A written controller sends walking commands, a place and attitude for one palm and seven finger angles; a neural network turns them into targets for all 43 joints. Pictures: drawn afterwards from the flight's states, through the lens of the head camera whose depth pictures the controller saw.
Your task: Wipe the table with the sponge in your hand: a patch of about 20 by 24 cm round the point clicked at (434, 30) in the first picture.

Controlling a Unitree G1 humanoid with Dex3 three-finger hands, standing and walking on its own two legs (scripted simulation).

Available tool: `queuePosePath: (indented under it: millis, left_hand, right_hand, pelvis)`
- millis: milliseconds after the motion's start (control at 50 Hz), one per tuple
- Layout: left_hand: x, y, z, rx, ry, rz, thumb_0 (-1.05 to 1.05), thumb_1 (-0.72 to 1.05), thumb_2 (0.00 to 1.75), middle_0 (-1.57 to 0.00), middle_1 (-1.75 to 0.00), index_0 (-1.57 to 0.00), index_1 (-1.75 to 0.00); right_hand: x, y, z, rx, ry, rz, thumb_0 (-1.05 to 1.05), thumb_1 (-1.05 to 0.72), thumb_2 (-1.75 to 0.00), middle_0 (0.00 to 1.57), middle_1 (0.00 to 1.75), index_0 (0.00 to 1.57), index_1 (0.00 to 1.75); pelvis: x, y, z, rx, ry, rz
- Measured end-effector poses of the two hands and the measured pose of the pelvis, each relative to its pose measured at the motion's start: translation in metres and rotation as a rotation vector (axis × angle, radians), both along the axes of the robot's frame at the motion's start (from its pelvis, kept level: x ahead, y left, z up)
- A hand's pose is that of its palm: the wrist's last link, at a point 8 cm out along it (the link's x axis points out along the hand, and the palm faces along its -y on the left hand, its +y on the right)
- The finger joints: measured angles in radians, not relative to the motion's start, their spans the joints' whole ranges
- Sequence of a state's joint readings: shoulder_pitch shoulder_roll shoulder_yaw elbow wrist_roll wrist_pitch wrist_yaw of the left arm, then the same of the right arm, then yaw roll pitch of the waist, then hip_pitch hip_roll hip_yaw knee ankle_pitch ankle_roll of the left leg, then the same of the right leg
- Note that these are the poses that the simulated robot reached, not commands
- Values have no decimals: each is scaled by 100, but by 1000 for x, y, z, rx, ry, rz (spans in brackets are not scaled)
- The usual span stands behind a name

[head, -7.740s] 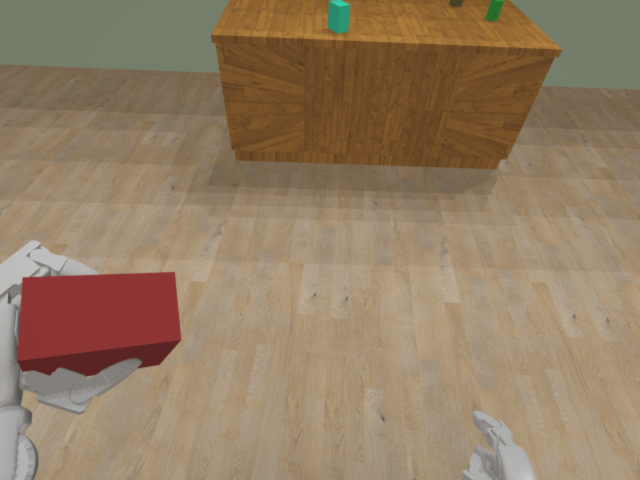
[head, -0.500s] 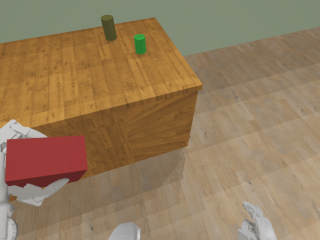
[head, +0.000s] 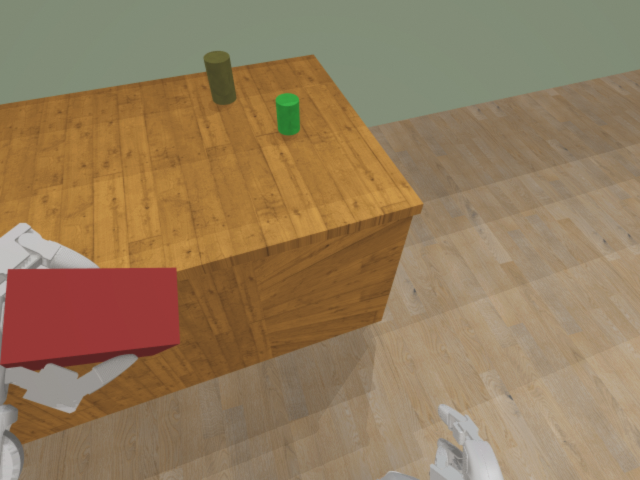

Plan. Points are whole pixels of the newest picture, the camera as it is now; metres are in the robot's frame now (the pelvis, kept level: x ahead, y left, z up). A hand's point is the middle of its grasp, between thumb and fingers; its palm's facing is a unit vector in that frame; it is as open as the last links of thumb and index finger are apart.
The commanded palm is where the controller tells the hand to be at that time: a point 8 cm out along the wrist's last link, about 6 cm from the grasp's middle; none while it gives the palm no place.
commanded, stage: take the last steps up to it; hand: left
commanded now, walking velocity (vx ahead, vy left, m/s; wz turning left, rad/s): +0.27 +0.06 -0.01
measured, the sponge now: (118, 319) +0.23 +0.20 +0.16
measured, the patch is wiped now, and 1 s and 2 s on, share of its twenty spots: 0.00 0.00 0.00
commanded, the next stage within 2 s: come to a stop and stand still in 1.24 s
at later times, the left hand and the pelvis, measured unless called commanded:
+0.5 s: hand (105, 241) +0.29 +0.23 +0.19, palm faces +0.38 -0.80 -0.47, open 10.4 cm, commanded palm +0.24 +0.28 +0.18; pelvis +0.08 +0.00 -0.01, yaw +0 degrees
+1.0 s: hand (138, 217) +0.33 +0.22 +0.17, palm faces +0.44 -0.79 -0.43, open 10.4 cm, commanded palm +0.28 +0.25 +0.18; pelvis +0.12 -0.03 +0.00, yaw +0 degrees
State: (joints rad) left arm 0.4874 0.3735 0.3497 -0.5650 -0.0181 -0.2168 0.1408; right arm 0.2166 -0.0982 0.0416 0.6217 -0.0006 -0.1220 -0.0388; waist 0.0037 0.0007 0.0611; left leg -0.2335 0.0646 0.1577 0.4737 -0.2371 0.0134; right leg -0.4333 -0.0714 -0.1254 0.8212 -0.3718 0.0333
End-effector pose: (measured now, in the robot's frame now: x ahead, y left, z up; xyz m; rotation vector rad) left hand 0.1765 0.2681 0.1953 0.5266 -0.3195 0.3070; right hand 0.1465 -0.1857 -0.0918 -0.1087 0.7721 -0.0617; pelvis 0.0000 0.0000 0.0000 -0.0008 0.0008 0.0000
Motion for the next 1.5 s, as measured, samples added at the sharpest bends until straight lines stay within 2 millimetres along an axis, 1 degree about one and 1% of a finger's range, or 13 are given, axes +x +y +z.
queuePosePath:
  millis: [160,280,380,500,620,740,820,920,1060,1160,1240,1360,1500]
  left_hand:
    - [27,-10,-2,56,22,95,-1,-51,98,-71,-135,-71,-135]
    - [51,-19,-18,-29,85,87,-1,-51,98,-71,-135,-71,-135]
    - [64,-23,-12,5,96,27,-1,-51,98,-71,-135,-71,-135]
    - [75,-2,7,50,-25,8,-1,-51,98,-71,-135,-71,-135]
    - [96,25,-4,7,-81,59,-1,-51,98,-71,-135,-71,-135]
    - [100,11,-11,-36,-12,59,-1,-51,98,-71,-135,-71,-135]
    - [95,-10,-3,20,-5,45,-1,-51,98,-71,-135,-71,-135]
    - [100,-18,0,15,-2,89,-1,-51,98,-71,-135,-71,-135]
    - [125,-17,-13,-39,64,90,-1,-51,98,-71,-135,-71,-135]
    - [130,-17,-17,-50,51,23,-1,-51,98,-71,-135,-71,-135]
    - [128,-7,-12,-21,-19,-15,-1,-51,98,-71,-135,-71,-135]
    - [130,9,-3,3,-26,48,-1,-51,98,-71,-135,-71,-135]
    - [130,-14,-11,-15,35,76,-1,-51,98,-71,-135,-71,-135]
  right_hand:
    - [31,-41,-26,-15,43,-3,2,-90,-90,21,30,20,30]
    - [50,-83,-8,-102,58,-44,2,-91,-90,20,30,20,30]
    - [65,-97,8,-168,46,-64,2,-91,-90,20,30,20,30]
    - [88,-81,14,-198,2,-75,2,-91,-90,20,30,19,30]
    - [108,-37,6,-106,-44,-72,2,-91,-90,20,30,19,30]
    - [114,-7,2,-10,-47,1,2,-91,-90,20,30,20,30]
    - [117,-10,-10,15,-37,30,1,-91,-90,21,30,20,30]
    - [119,-37,-21,-6,23,26,2,-91,-90,21,30,20,30]
    - [123,-81,1,-108,29,-43,2,-91,-90,20,30,20,30]
    - [128,-94,16,-187,0,-74,2,-91,-90,20,30,20,30]
    - [134,-88,20,-215,-28,-99,2,-91,-90,20,30,19,30]
    - [141,-54,15,-122,-43,-59,2,-91,-90,20,30,19,30]
    - [143,-33,-7,-1,-33,6,2,-91,-90,20,30,20,30]
  pelvis:
    - [28,-22,-12,13,-12,11]
    - [47,-26,0,38,-6,15]
    - [59,-23,4,45,-5,19]
    - [83,-4,-6,23,-23,7]
    - [94,5,-13,27,-42,3]
    - [99,-1,-7,19,-30,8]
    - [104,-13,-11,26,-24,11]
    - [112,-24,-9,26,-30,13]
    - [121,-26,4,52,-14,10]
    - [126,-17,1,29,-18,12]
    - [130,-8,-9,21,-30,0]
    - [134,-8,-4,6,-25,4]
    - [134,-24,-8,22,-32,1]
